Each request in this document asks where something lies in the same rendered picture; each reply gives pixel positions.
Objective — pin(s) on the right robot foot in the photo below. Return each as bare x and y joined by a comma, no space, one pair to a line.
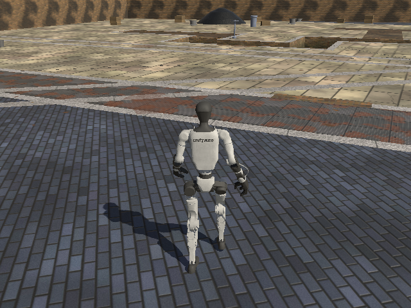
221,244

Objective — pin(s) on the right robot hand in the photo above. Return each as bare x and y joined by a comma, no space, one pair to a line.
244,186

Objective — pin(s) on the robot right forearm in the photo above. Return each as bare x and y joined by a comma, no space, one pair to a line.
238,171

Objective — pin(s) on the robot foot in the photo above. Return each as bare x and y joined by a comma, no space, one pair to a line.
221,244
192,267

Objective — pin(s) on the left robot hand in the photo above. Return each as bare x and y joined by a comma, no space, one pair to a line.
176,173

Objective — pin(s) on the robot left forearm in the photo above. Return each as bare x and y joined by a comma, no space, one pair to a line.
176,166

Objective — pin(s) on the robot left upper arm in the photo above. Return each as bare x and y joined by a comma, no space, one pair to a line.
181,145

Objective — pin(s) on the robot right upper arm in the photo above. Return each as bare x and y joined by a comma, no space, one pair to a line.
228,147

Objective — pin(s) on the left robot foot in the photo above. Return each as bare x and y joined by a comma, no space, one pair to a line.
192,267

